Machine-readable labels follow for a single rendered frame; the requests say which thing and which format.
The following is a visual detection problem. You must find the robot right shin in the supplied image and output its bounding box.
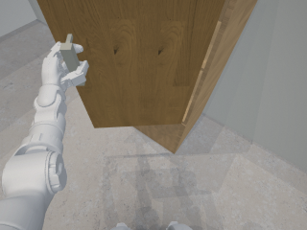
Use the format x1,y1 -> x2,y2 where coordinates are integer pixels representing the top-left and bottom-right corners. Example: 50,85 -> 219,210
167,221 -> 177,228

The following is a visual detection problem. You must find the left robot forearm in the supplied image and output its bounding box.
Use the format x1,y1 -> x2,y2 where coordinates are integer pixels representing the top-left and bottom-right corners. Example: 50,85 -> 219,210
1,84 -> 67,195

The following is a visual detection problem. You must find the handle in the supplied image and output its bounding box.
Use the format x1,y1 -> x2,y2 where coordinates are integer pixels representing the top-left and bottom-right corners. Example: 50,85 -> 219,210
59,34 -> 85,86

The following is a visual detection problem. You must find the left robot upper arm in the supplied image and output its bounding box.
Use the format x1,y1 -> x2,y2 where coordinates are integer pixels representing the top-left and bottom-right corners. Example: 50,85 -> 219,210
0,150 -> 67,230

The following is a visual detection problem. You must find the robot shin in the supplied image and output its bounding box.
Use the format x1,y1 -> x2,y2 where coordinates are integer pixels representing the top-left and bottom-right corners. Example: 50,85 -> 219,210
116,222 -> 127,227
167,221 -> 177,228

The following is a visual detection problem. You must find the cupboard door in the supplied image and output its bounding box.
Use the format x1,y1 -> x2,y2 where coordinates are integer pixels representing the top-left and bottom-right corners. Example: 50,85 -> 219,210
36,0 -> 225,128

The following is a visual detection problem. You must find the left robot hand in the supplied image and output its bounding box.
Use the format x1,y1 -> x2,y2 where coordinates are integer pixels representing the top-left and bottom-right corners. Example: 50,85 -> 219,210
41,41 -> 89,93

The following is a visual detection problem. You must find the robot left shin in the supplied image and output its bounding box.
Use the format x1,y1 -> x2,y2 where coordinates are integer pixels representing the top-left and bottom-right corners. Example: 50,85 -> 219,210
116,222 -> 127,227

